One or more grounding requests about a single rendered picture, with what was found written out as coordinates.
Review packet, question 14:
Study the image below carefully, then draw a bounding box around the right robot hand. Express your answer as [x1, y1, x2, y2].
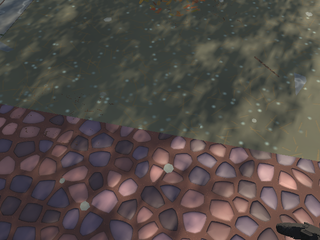
[276, 222, 320, 240]

